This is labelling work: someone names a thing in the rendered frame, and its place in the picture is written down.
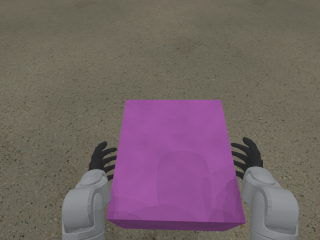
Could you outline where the left robot forearm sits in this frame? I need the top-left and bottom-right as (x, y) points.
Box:
(61, 169), (111, 240)

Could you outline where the carton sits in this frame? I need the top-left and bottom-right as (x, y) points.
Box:
(106, 100), (246, 232)

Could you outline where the left robot hand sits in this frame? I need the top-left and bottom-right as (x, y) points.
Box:
(88, 141), (117, 181)

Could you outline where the right robot hand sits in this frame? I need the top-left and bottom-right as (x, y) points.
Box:
(231, 137), (263, 180)

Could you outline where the right robot forearm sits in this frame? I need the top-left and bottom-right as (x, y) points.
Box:
(240, 166), (300, 240)

